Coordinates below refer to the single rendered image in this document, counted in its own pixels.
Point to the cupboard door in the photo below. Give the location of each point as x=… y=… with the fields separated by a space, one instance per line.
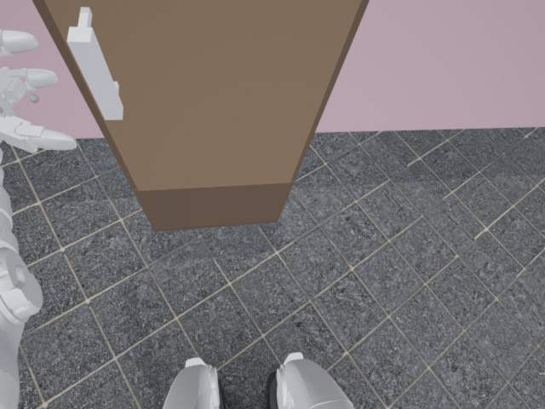
x=215 y=93

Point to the handle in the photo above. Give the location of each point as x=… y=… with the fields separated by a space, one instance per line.
x=87 y=53

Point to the robot left upper arm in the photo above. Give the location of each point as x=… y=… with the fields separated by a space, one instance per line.
x=20 y=297

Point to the robot right shin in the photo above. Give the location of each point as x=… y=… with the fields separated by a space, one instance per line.
x=292 y=356

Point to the robot left forearm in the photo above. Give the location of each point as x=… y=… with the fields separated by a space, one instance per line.
x=7 y=239

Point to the robot right thigh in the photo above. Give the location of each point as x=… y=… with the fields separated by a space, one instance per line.
x=303 y=384

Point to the left robot hand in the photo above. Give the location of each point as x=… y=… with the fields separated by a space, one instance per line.
x=16 y=131

